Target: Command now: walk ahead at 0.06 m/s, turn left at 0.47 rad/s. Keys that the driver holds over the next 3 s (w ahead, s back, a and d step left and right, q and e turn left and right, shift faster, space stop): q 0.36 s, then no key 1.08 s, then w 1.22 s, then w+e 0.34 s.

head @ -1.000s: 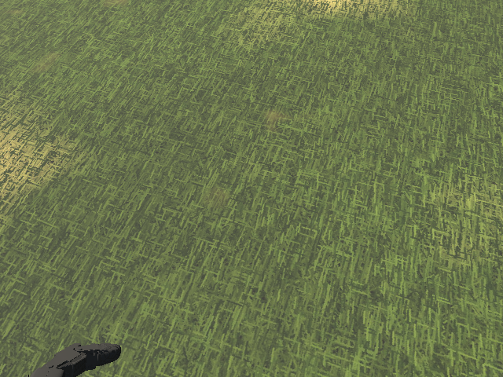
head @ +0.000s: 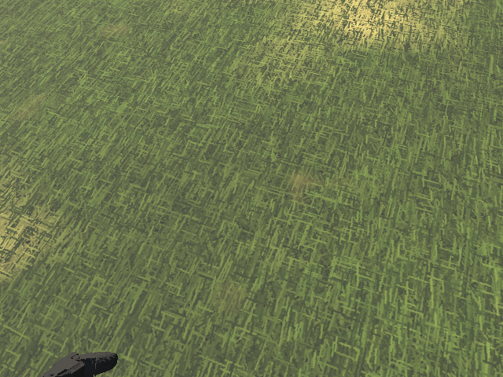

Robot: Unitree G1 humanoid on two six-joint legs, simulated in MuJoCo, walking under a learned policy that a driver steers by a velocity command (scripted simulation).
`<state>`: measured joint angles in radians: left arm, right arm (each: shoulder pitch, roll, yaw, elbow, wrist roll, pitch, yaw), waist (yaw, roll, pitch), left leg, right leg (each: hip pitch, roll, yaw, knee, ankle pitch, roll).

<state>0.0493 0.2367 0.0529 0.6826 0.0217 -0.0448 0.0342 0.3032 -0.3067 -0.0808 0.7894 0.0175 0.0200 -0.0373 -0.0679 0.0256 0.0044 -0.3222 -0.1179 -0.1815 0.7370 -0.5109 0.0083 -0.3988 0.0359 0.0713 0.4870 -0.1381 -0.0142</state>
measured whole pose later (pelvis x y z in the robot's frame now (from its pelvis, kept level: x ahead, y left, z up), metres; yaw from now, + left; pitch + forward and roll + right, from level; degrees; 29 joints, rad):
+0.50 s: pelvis +0.01 +0.05 +0.01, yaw +16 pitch +2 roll -2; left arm 0.14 0.33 0.10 0.78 0.01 0.03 0.04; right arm 0.21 -0.28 -0.06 0.63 -0.01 0.03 0.00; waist 0.00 -0.04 0.04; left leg -0.29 -0.03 -0.04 0.51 -0.25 0.05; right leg -0.53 -0.02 0.01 1.07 -0.41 0.07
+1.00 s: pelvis +0.03 +0.04 +0.00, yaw +18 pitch -1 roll +0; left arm 0.17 0.25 0.04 0.87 0.01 -0.01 0.00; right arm 0.19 -0.25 -0.04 0.74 -0.02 0.03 0.00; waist 0.00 0.01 0.03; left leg -0.20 -0.06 -0.06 0.51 -0.28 0.03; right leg -0.19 -0.02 0.03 0.51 -0.29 0.03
